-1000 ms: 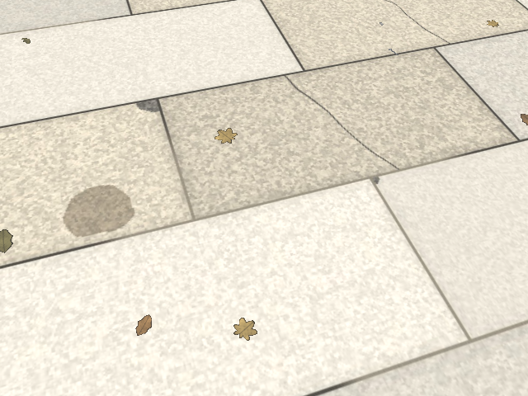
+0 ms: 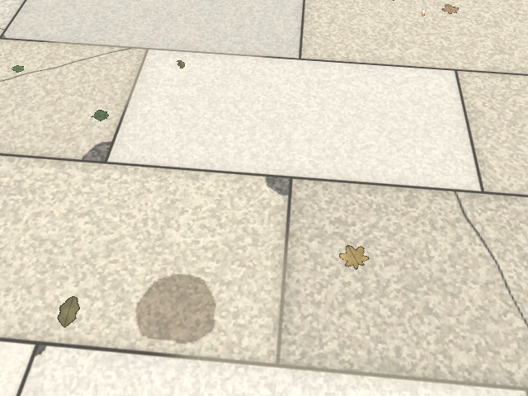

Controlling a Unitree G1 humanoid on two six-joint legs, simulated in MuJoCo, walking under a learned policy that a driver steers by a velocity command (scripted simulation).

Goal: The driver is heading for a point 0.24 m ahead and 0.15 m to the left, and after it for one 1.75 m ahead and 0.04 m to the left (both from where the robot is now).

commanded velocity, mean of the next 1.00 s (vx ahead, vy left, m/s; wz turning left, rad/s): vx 0.50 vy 0.00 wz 0.34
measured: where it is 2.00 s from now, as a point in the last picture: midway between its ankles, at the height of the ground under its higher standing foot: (199, 192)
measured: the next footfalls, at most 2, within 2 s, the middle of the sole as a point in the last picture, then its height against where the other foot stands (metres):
right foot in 0.42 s outside the picture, level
left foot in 0.92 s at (191, 323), level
